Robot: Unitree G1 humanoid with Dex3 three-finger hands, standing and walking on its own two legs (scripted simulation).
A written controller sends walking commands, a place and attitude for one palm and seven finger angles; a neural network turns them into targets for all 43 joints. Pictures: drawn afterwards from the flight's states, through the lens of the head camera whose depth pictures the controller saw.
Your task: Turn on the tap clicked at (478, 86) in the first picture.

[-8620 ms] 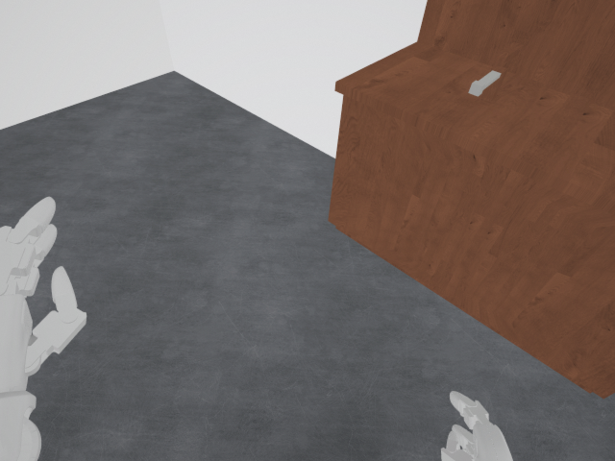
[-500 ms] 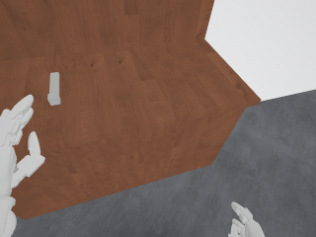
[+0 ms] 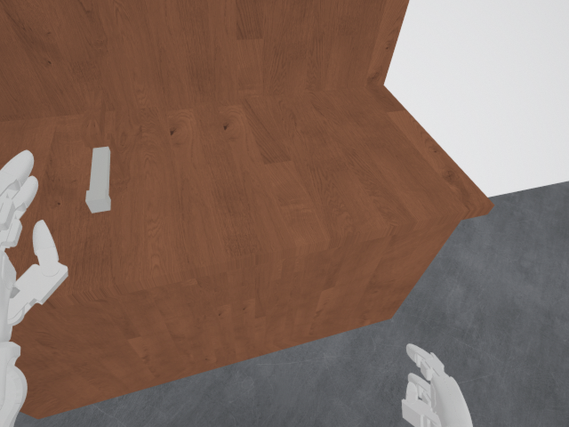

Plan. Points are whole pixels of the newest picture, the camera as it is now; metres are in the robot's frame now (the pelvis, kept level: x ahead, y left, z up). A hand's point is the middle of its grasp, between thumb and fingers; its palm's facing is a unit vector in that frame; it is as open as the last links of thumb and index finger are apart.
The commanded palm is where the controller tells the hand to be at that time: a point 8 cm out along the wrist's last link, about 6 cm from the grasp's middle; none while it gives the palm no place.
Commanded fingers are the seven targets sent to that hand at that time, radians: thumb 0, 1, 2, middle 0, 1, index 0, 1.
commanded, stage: shuffle to correct the standing spot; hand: left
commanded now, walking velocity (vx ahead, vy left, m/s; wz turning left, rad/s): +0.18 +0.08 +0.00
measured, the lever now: (98, 200) +0.41 +0.34 +0.05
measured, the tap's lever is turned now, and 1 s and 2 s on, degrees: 0 0 0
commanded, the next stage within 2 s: come to a stop and stand still in 0.50 s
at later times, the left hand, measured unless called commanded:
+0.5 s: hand (77, 231) +0.25 +0.25 +0.19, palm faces +0.33 -0.84 -0.44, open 7.4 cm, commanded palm +0.20 +0.29 +0.19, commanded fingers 0.00 0.90 0.90 -0.20 -0.30 -0.20 -0.30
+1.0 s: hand (65, 198) +0.29 +0.28 +0.19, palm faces +0.44 -0.83 -0.34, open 7.4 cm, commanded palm +0.24 +0.31 +0.19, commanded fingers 0.00 0.90 0.90 -0.20 -0.30 -0.20 -0.30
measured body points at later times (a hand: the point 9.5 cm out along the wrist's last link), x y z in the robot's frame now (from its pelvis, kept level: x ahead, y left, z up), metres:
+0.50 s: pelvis +0.03 +0.02 +0.01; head +0.05 +0.02 +0.46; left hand +0.23 +0.29 +0.21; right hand +0.17 -0.21 -0.08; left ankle +0.01 +0.07 -0.73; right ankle +0.10 -0.09 -0.68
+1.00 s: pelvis +0.08 +0.03 +0.01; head +0.08 +0.04 +0.45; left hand +0.27 +0.32 +0.21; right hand +0.27 -0.21 -0.06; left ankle +0.13 +0.16 -0.73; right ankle +0.12 -0.07 -0.73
